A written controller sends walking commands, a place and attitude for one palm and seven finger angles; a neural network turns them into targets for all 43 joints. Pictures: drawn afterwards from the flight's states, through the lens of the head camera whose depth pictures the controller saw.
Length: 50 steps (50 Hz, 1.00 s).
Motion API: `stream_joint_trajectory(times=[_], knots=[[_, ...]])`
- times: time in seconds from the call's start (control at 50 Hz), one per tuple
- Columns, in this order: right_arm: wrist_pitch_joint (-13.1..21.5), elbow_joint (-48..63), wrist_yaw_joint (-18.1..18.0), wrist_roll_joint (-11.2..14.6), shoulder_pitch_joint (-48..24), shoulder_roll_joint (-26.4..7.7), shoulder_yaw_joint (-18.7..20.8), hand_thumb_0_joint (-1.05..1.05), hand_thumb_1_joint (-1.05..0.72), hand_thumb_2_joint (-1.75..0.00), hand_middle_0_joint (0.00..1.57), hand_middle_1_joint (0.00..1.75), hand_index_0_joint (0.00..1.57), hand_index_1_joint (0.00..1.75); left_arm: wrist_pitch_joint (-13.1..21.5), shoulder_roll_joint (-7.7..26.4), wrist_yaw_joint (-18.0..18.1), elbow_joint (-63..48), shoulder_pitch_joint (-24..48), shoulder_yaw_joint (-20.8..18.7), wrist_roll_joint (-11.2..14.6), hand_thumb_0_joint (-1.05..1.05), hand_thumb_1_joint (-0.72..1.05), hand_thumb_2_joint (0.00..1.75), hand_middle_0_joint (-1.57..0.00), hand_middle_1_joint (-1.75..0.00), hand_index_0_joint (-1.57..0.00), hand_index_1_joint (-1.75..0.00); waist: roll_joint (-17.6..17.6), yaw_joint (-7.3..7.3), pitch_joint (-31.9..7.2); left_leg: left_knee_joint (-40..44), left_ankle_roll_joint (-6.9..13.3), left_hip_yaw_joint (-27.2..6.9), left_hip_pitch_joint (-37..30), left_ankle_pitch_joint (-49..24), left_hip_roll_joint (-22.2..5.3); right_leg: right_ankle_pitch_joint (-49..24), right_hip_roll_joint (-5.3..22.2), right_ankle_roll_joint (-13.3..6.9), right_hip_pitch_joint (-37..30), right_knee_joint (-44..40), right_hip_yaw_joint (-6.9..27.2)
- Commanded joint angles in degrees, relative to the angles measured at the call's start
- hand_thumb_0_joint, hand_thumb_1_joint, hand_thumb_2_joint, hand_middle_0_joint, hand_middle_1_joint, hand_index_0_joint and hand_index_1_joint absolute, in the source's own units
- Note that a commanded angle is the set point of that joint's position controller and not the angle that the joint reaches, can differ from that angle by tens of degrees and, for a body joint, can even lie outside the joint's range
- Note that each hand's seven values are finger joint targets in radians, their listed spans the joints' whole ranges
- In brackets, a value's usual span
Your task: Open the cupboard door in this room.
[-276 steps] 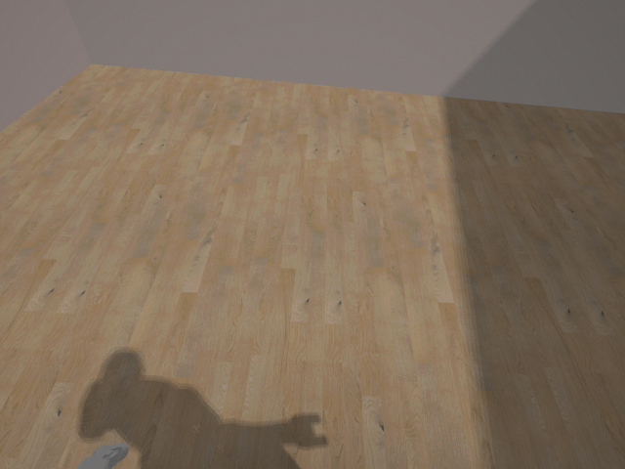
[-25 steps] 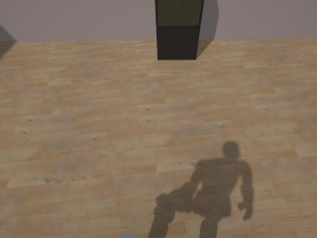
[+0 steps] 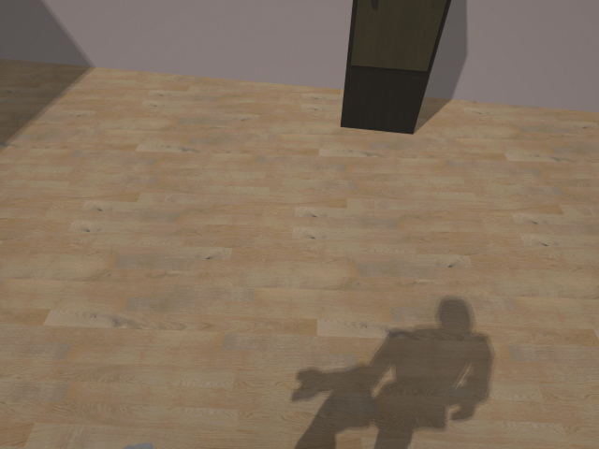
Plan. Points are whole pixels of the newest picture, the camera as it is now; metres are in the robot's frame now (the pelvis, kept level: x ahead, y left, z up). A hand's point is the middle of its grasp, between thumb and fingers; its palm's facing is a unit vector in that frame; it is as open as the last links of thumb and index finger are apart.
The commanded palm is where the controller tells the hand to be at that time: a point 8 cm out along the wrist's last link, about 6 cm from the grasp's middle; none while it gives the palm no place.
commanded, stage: stand and wait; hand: left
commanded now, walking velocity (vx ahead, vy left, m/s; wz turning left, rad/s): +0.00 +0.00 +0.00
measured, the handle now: out of the picture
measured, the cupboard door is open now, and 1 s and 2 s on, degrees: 0 0 0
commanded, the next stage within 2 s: turn or walk to find it in 0.10 s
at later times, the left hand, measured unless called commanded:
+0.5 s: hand out of the picture -0.02 +0.17 -0.17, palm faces +0.17 -0.96 -0.24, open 7.3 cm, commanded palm none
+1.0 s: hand out of the picture -0.07 +0.18 -0.17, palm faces +0.18 -0.96 -0.20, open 7.4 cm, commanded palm none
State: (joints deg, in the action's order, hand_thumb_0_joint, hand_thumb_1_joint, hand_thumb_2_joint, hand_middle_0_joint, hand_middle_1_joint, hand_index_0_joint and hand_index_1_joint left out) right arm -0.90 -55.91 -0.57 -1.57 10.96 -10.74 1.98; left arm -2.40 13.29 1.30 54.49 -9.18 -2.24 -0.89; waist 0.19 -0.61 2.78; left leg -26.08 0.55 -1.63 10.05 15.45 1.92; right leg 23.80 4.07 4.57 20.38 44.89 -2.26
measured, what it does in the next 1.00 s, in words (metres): steps on the spot: right foot, then left foot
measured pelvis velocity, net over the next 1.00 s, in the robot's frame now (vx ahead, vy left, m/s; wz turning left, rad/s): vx -0.03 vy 0.01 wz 0.15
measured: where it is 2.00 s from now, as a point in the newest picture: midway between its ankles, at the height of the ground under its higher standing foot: outside the picture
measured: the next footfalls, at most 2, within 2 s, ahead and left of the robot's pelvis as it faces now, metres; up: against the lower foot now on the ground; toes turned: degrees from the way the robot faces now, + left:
right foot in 0.06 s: +0.03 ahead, -0.12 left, +0.00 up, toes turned +2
left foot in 0.56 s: -0.03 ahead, +0.11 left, +0.00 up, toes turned +11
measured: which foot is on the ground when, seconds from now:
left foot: down 0.00-0.06, up 0.08-0.54, down 0.56-1.00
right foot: up 0.00-0.04, down 0.06-1.00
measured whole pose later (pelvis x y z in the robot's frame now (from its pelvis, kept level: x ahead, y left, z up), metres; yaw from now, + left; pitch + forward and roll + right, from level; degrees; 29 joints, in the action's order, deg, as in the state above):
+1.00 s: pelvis -0.03 +0.01 +0.00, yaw +9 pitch -2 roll +0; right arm 0.2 -63.8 -1.7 -0.5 11.6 -10.2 1.0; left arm -0.3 8.8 1.9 65.8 -16.4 0.7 -1.0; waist -0.3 0.8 0.7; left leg -25.2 1.3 3.2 7.7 15.2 0.6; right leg 13.9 4.3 1.9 9.7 26.2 -5.2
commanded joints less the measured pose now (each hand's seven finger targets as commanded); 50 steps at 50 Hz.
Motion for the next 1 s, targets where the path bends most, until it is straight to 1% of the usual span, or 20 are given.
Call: stream_joint_trajectory(times=[0.0,0.02,0.04,0.06,0.08,0.14,0.18,0.26,0.32,0.44,0.5,0.52,0.54,0.56,0.6,0.66,0.74,0.8,0.86,0.98], knots=[[0.86,1.76,-0.76,0.53,0.82,-9.71,2.44,0.00,-0.90,-0.90,0.20,0.30,0.20,0.30,2.45,3.30,0.15,-0.63,-7.31,-0.70,0.28,0.00,0.90,0.90,-0.20,-0.30,-0.20,-0.30,-5.61,2.57,-5.46,-0.45,4.95,-9.33,0.99,-24.33,-11.63,-14.04,-0.56,-1.34,-12.11,-20.92,-0.56],[1.08,1.22,-0.47,1.04,2.43,-7.17,2.02,0.00,-0.90,-0.90,0.20,0.30,0.20,0.30,3.26,5.79,0.40,0.01,-8.41,-0.85,-0.15,0.00,0.90,0.90,-0.20,-0.30,-0.20,-0.30,0.65,2.33,-6.65,-4.76,1.52,-5.94,5.64,-14.69,-7.97,-21.40,4.39,-2.45,-18.60,-24.19,4.30],[1.01,1.69,-0.29,1.50,3.35,-3.75,1.07,0.00,-0.90,-0.90,0.20,0.30,0.20,0.30,3.90,9.45,0.76,0.42,-8.31,-1.21,-0.50,0.00,0.90,0.90,-0.20,-0.30,-0.20,-0.30,12.89,1.58,-6.94,-8.90,-1.31,-1.04,12.05,3.91,-2.49,-30.23,14.45,-6.65,-21.01,-25.11,15.47],[0.32,2.36,-0.44,1.29,1.87,-4.59,1.26,0.00,-0.90,-0.90,0.20,0.30,0.20,0.30,3.74,10.69,0.64,-0.02,-8.62,-1.19,-0.45,0.00,0.90,0.90,-0.20,-0.30,-0.20,-0.30,13.36,2.55,-3.86,-15.39,-1.49,-0.74,11.52,16.00,-1.49,-33.38,19.74,-11.71,-14.48,-27.50,18.03],[-0.80,1.34,-0.68,0.88,2.43,-5.36,1.69,0.00,-0.90,-0.90,0.20,0.30,0.20,0.30,3.83,9.42,0.65,-0.02,-7.18,-1.31,-0.19,0.00,0.90,0.90,-0.20,-0.30,-0.20,-0.30,14.50,2.08,-2.73,-20.13,-1.21,-2.78,9.60,16.48,-2.64,-27.78,18.18,-13.68,-9.39,-29.39,17.57],[-1.72,-1.62,-0.10,0.72,3.85,-5.59,2.21,0.00,-0.90,-0.90,0.20,0.30,0.20,0.30,3.23,6.55,0.55,-0.66,-2.94,-0.98,0.02,0.00,0.90,0.90,-0.20,-0.30,-0.20,-0.30,9.67,0.62,2.14,-30.54,-1.67,-1.44,12.80,10.31,-3.04,-22.01,13.18,-13.24,-7.15,-29.71,10.11],[-1.99,-2.49,0.28,0.78,4.94,-5.19,2.47,0.00,-0.90,-0.90,0.20,0.30,0.20,0.30,3.27,5.92,0.62,-1.01,-3.05,-1.16,0.06,0.00,0.90,0.90,-0.20,-0.30,-0.20,-0.30,7.32,0.36,1.33,-34.18,-2.37,-0.92,13.96,7.64,-3.18,-22.65,12.19,-11.80,-8.14,-29.37,6.21],[-2.43,-2.49,0.61,0.65,4.27,-5.61,2.97,0.00,-0.90,-0.90,0.20,0.30,0.20,0.30,3.42,5.31,0.80,-0.52,-5.14,-1.67,-0.09,0.00,0.90,0.90,-0.20,-0.30,-0.20,-0.30,8.05,1.16,0.42,-36.69,-3.61,-0.44,16.39,5.97,-3.98,-18.88,12.99,-11.43,-9.87,-30.31,5.09],[-2.33,-2.36,0.57,0.55,3.45,-4.98,2.56,0.00,-0.90,-0.90,0.20,0.30,0.20,0.30,3.37,5.63,1.07,-0.08,-5.96,-1.89,-0.43,0.00,0.90,0.90,-0.20,-0.30,-0.20,-0.30,7.69,1.78,-0.83,-32.28,-3.80,0.13,16.02,7.71,-4.78,-17.09,14.08,-12.46,-11.51,-30.30,5.91],[-0.82,-2.61,0.06,1.12,2.05,-2.65,1.02,0.00,-0.90,-0.90,0.20,0.30,0.20,0.30,3.26,6.85,0.93,3.22,-9.15,-1.81,-0.77,0.00,0.90,0.90,-0.20,-0.30,-0.20,-0.30,9.09,3.16,-4.13,-12.79,-3.04,3.81,8.83,9.78,-4.47,-28.52,14.15,-14.10,-15.10,-26.37,5.45],[0.12,-5.27,-0.39,1.21,7.00,-2.33,0.40,0.00,-0.90,-0.90,0.20,0.30,0.20,0.30,2.89,5.70,0.88,4.53,-6.98,-1.18,0.10,0.00,0.90,0.90,-0.20,-0.30,-0.20,-0.30,6.43,0.13,-4.83,2.72,-2.40,4.92,-3.48,-3.88,-4.38,-22.82,10.69,-9.64,-8.74,-22.62,2.08],[0.76,-5.87,-0.52,1.13,8.13,-4.04,0.44,0.00,-0.90,-0.90,0.20,0.30,0.20,0.30,2.61,3.79,0.80,4.60,-7.10,-0.69,0.54,0.00,0.90,0.90,-0.20,-0.30,-0.20,-0.30,0.47,-0.13,-4.89,6.05,-1.37,1.20,-6.99,-7.70,-7.51,-17.80,7.55,-7.17,-5.41,-19.27,0.13],[1.28,-5.24,-0.79,0.72,6.63,-6.90,0.75,0.00,-0.90,-0.90,0.20,0.30,0.20,0.30,2.31,1.31,0.56,4.52,-8.65,0.03,0.80,0.00,0.90,0.90,-0.20,-0.30,-0.20,-0.30,-8.04,1.12,-4.55,7.80,1.50,-6.68,-5.77,-12.08,-14.37,-12.20,3.65,-4.54,-2.89,-16.92,-2.26],[1.10,-4.45,-1.05,0.72,3.98,-8.53,0.84,0.00,-0.90,-0.90,0.20,0.30,0.20,0.30,2.03,0.27,0.43,5.02,-8.59,0.46,0.64,0.00,0.90,0.90,-0.20,-0.30,-0.20,-0.30,-10.42,1.97,-2.04,10.41,4.07,-8.91,-0.42,-10.78,-18.26,-6.71,2.22,-3.37,-4.86,-15.73,-3.67],[1.29,-4.60,-1.62,0.62,0.87,-7.18,0.24,0.00,-0.90,-0.90,0.20,0.30,0.20,0.30,1.27,-0.08,0.32,6.44,-7.18,0.94,0.02,0.00,0.90,0.90,-0.20,-0.30,-0.20,-0.30,-12.60,1.85,3.29,13.73,5.05,-7.93,4.84,-9.60,-16.62,-4.51,2.16,-2.60,-5.98,-12.55,-3.54],[1.29,-4.81,-2.01,0.83,1.17,-6.95,0.00,0.00,-0.90,-0.90,0.20,0.30,0.20,0.30,1.20,1.06,0.13,7.61,-8.34,0.79,0.14,0.00,0.90,0.90,-0.20,-0.30,-0.20,-0.30,-11.04,1.89,4.14,10.87,5.96,-6.96,3.51,-22.34,-15.67,-2.76,2.07,-2.50,-4.92,-9.49,-2.46],[1.57,-4.70,-2.07,1.00,1.18,-7.11,0.48,0.00,-0.90,-0.90,0.20,0.30,0.20,0.30,1.85,0.16,0.37,8.70,-11.25,1.15,0.04,0.00,0.90,0.90,-0.20,-0.30,-0.20,-0.30,-6.21,2.32,-1.67,4.70,5.55,-5.03,-3.59,-29.37,-13.36,-8.14,2.14,-1.89,-6.33,-17.13,-1.69],[1.69,-4.81,-1.64,1.47,1.98,-5.06,0.36,0.00,-0.90,-0.90,0.20,0.30,0.20,0.30,2.76,1.70,0.78,9.63,-12.03,1.38,-0.13,0.00,0.90,0.90,-0.20,-0.30,-0.20,-0.30,-0.61,1.27,-3.22,1.70,1.70,-1.28,-1.41,-21.32,-8.75,-26.11,5.45,-3.37,-11.86,-21.43,1.34],[1.13,-5.55,-1.36,1.28,2.65,-4.86,0.29,0.00,-0.90,-0.90,0.20,0.30,0.20,0.30,2.94,1.58,0.70,9.41,-9.67,1.56,0.04,0.00,0.90,0.90,-0.20,-0.30,-0.20,-0.30,4.93,0.51,0.01,3.56,0.71,-0.99,-0.79,-12.60,-8.22,-21.30,5.34,-4.22,-8.68,-22.52,1.78],[1.57,-7.02,-1.21,1.13,4.11,-4.11,-0.61,0.00,-0.90,-0.90,0.20,0.30,0.20,0.30,2.69,0.93,0.80,9.73,-9.56,1.82,0.20,0.00,0.90,0.90,-0.20,-0.30,-0.20,-0.30,1.28,1.01,2.95,7.69,0.98,-1.34,1.42,-7.43,-8.23,-13.63,4.04,-3.96,-8.94,-24.92,1.81]])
